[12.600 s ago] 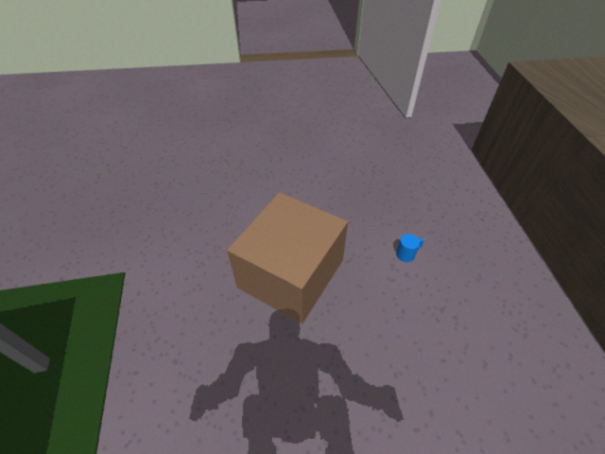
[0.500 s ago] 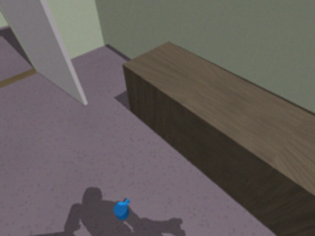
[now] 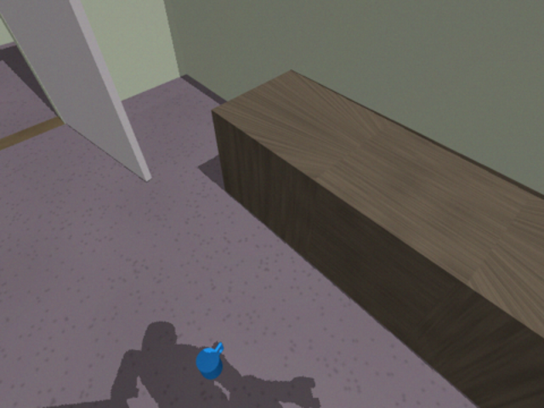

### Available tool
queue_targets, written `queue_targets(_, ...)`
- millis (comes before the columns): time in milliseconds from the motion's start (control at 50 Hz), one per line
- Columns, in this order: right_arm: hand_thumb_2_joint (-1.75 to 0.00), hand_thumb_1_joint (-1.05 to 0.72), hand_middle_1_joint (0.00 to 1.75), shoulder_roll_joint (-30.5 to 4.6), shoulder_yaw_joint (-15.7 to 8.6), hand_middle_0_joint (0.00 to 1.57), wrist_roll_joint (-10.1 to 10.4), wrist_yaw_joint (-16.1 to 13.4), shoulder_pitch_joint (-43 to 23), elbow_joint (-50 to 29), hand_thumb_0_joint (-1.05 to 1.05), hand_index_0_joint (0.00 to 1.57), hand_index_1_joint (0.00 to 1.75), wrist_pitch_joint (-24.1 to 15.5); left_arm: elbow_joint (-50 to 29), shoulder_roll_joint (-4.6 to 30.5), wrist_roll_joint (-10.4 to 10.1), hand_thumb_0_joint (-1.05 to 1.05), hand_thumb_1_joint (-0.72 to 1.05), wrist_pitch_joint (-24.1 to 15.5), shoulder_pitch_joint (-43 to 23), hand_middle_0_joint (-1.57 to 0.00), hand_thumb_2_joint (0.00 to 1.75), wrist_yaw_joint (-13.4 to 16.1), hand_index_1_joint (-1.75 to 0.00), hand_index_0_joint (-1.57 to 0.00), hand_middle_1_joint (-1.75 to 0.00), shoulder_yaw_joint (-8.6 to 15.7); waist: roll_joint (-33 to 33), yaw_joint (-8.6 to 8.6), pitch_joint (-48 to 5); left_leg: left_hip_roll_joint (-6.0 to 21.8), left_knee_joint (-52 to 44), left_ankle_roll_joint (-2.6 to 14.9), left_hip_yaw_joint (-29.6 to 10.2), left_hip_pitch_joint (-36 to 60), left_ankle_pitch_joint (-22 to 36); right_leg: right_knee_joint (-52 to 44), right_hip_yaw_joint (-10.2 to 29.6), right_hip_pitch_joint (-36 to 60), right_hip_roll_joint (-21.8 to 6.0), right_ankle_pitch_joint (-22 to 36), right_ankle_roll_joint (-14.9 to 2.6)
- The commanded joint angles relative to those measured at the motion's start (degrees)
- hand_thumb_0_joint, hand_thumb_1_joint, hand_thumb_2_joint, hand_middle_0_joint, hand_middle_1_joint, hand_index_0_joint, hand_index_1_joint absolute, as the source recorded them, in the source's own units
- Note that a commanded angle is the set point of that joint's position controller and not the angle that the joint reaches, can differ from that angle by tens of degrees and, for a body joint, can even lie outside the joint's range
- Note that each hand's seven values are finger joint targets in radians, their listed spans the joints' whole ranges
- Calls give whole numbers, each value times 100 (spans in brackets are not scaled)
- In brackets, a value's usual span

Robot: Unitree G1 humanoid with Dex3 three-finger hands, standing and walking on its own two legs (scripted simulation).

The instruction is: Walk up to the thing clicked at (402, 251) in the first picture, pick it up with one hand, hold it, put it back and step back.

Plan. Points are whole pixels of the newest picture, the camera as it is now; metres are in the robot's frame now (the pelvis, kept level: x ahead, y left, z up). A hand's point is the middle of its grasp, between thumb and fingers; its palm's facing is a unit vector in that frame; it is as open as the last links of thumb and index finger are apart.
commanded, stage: stand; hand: left
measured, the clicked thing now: (212, 359) +0.39 +0.23 -0.74
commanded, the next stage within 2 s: walk up in 0.48 s
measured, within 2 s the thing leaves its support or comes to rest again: neither
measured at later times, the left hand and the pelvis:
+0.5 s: hand out of the picture +0.08 +0.26 -0.15, palm faces -0.03 -0.93 -0.36, open 7.4 cm; pelvis +0.00 +0.00 +0.00, yaw +0 degrees
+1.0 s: hand out of the picture +0.06 +0.26 -0.18, palm faces -0.04 -0.95 -0.30, open 7.4 cm; pelvis -0.05 +0.01 -0.01, yaw -1 degrees
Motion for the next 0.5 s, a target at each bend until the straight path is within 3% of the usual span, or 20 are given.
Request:
queue_targets(0,-90,-90,30,-1203,-203,20,30,-58,-211,-318,0,20,30,-119,-354,1267,-22,0,90,-132,-220,-20,90,54,-30,-20,-30,263,-38,-8,-521,496,-248,285,-346,76,788,-288,445,35,-622,973,-201)
queue_targets(200,-90,-90,30,-1213,-205,20,41,-67,-177,-348,0,20,30,-119,-348,1263,-19,0,90,-137,-199,-20,90,70,-30,-20,-30,279,-71,-1,-548,506,-215,306,-336,122,1004,-247,410,146,-634,1256,-183)
queue_targets(380,-90,-90,30,-1198,-212,20,32,-72,-186,-386,0,20,30,-115,-379,1305,-7,0,90,-126,-227,-20,90,68,-30,-20,-30,303,-85,-12,-447,498,-262,288,-338,54,709,-318,414,51,-615,892,-198)
queue_targets(440,-90,-90,30,-1234,-225,20,36,-72,-189,-383,0,20,30,-111,-381,1266,-3,0,90,-130,-215,-20,90,68,-30,-20,-30,291,-57,-13,-534,503,-213,312,-332,123,838,-292,413,91,-627,1085,-195)
queue_targets(460,-90,-90,30,-1465,-359,20,104,-122,-119,-462,0,20,30,-107,-506,1428,-10,0,90,-1,-265,-20,90,46,-30,-20,-30,479,-196,-42,-203,517,64,363,-303,-107,1502,73,382,-136,-524,1824,-264)
queue_targets(480,-90,-90,30,-1474,-378,20,130,-144,-16,-488,0,20,30,-100,-559,1401,-24,0,90,40,-226,-20,90,47,-30,-20,-30,491,-141,-47,-307,559,131,395,-284,-92,1732,198,308,-85,-500,1951,-278)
